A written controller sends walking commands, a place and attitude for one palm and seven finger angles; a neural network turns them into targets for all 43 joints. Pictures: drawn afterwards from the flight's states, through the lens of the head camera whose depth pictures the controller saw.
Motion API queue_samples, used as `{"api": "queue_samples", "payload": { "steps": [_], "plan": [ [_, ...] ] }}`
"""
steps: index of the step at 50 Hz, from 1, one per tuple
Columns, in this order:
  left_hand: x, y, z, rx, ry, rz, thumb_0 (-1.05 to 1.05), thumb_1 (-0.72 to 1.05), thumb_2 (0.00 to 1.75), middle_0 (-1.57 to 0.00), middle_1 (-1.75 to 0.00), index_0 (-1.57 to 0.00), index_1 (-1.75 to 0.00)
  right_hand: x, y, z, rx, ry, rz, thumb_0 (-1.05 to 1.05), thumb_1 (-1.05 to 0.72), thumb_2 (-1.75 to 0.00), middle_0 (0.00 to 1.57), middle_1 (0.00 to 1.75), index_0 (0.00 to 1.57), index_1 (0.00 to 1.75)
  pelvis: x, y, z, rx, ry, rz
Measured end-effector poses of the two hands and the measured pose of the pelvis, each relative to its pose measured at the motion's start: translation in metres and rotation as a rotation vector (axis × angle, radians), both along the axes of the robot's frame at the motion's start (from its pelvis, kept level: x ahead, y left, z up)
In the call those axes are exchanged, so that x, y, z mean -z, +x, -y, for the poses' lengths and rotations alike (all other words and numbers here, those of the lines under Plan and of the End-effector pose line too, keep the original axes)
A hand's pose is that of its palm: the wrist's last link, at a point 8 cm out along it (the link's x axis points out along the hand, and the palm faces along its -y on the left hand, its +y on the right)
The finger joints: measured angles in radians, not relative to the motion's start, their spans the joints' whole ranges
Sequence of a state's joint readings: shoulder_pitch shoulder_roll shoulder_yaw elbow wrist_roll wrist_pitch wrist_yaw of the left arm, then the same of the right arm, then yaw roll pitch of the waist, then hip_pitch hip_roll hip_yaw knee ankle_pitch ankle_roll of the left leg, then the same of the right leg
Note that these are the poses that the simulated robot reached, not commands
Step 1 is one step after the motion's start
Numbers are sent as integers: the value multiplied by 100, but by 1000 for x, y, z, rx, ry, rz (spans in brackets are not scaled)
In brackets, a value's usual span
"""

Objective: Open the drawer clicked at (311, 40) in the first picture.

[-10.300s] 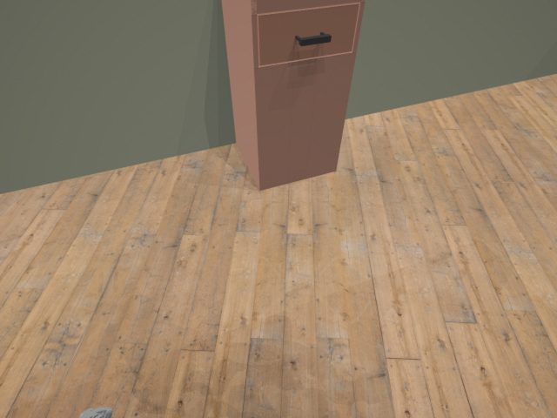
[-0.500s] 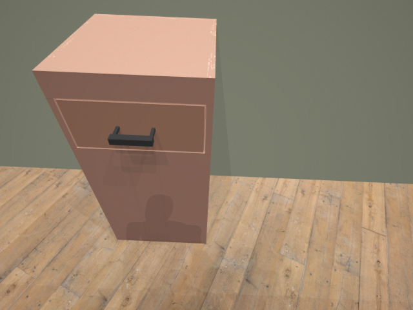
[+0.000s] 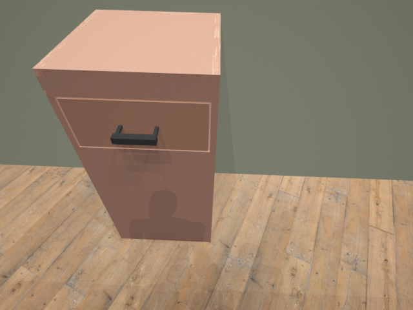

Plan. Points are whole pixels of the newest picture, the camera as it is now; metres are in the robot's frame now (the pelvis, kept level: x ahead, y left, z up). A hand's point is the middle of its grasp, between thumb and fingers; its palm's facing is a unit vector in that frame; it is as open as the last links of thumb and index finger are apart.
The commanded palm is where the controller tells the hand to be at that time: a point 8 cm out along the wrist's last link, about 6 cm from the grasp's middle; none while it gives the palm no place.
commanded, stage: come to a stop and stand still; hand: left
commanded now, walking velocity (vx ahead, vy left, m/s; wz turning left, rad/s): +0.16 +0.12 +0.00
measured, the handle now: (136, 134) +0.56 +0.24 +0.00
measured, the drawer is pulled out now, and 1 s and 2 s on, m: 0.00 0.00 0.00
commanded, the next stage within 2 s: look again from close up in 1.16 s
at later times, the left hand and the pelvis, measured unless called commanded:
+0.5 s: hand out of the picture +0.09 +0.19 -0.16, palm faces -0.01 -0.97 -0.22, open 7.3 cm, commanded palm none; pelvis +0.05 +0.02 +0.00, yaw -2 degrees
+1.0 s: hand out of the picture +0.02 +0.17 -0.16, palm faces +0.00 -0.98 -0.20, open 7.3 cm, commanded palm none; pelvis +0.01 +0.00 +0.01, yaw -1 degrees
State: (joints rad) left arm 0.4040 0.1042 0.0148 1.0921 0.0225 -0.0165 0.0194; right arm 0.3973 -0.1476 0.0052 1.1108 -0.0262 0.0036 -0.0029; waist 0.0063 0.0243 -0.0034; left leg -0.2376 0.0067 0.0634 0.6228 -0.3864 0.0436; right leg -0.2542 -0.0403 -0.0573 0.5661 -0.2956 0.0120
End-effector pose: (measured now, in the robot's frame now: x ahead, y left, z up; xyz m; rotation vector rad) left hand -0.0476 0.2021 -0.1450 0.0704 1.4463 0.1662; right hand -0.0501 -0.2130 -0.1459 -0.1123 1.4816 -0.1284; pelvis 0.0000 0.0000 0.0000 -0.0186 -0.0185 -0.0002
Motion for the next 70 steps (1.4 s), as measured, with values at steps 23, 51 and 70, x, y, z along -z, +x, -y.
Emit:
{"api": "queue_samples", "payload": {
  "steps": [23, 51, 70],
  "plan": [
    [-11, 133, -40, 111, 79, 121, 2, 94, 90, -20, -30, -20, -30, 2, 69, -39, 62, 20, 53, 1, -92, -89, 20, 29, 20, 30, -5, 48, -17, 38, 24, -9],
    [-14, 56, -19, 82, 49, 77, 1, 92, 90, -20, -30, -20, -30, -8, 61, 4, -16, -13, 164, 1, -91, -89, 20, 29, 20, 30, -9, 12, -3, 14, 26, 21],
    [-7, 42, 10, 61, -2, 15, 2, 92, 90, -20, -30, -20, -30, -8, 4, -10, 37, 21, -17, 1, -91, -89, 20, 29, 20, 30, -10, 17, 7, 9, 23, 14]
  ]
}}
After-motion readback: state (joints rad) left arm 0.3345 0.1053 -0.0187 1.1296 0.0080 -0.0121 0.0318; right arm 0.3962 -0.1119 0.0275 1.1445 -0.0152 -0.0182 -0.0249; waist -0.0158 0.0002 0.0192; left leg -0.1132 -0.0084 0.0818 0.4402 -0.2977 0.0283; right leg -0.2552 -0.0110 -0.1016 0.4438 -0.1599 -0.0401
